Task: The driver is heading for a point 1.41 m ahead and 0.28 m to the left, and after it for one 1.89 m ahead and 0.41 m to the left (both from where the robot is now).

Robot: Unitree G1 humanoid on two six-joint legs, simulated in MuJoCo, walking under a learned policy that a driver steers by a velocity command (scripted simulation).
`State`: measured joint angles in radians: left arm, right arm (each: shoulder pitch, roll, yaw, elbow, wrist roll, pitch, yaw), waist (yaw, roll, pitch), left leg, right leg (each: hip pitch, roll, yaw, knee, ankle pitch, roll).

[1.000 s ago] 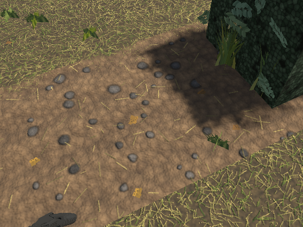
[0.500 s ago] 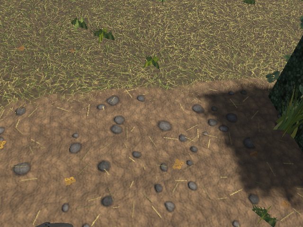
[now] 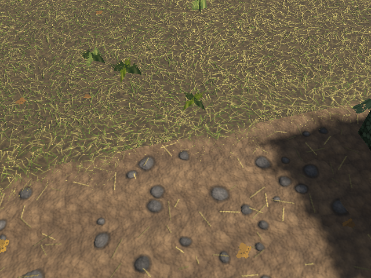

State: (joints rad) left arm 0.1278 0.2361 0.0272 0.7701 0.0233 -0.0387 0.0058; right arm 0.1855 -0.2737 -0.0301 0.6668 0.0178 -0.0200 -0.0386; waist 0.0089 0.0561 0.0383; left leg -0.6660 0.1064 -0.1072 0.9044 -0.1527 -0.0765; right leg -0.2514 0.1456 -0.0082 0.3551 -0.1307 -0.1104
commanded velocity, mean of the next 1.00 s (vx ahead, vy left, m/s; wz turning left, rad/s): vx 0.08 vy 0.00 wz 0.14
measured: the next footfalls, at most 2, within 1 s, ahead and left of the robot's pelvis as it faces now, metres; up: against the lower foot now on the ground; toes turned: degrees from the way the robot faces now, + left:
left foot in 0.24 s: +0.11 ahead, +0.18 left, +0.00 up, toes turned +13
right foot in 0.72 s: +0.23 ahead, -0.02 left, +0.00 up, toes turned +20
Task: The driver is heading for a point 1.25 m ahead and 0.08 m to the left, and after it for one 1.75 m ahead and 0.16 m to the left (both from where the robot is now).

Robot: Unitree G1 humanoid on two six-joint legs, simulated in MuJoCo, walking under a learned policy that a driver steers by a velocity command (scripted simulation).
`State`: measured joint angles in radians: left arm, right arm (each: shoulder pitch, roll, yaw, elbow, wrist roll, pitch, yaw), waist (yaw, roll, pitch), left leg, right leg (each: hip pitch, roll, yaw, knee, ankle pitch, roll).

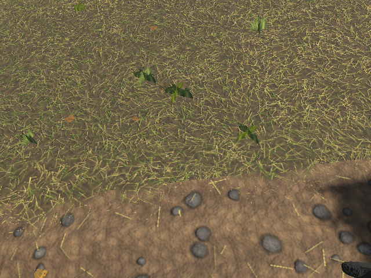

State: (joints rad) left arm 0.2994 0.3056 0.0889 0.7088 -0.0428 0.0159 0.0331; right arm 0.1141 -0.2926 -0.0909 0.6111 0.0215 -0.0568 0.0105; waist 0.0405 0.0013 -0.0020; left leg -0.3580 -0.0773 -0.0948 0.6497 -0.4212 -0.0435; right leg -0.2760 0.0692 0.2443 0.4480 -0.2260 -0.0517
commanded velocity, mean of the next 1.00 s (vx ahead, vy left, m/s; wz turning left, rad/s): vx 0.89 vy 0.00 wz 0.26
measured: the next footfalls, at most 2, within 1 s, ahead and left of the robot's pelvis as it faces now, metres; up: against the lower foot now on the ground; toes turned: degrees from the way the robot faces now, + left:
left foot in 0.06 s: +0.06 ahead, +0.13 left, +0.00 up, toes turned -10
right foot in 0.42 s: +0.30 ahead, -0.21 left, +0.00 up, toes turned -9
